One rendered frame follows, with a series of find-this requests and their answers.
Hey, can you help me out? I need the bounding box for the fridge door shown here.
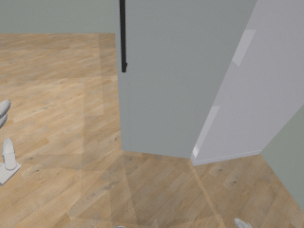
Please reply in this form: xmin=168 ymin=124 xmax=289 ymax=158
xmin=113 ymin=0 xmax=257 ymax=159

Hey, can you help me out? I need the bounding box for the left robot hand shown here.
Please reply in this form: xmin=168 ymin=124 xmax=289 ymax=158
xmin=0 ymin=99 xmax=21 ymax=186

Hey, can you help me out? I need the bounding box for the right robot hand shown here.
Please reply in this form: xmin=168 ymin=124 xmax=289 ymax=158
xmin=234 ymin=218 xmax=253 ymax=228

